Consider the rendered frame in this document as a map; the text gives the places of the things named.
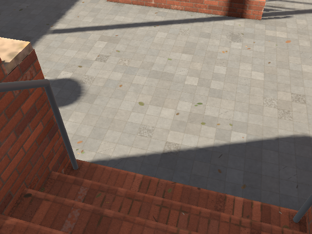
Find stairs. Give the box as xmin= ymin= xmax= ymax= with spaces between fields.
xmin=0 ymin=159 xmax=309 ymax=234

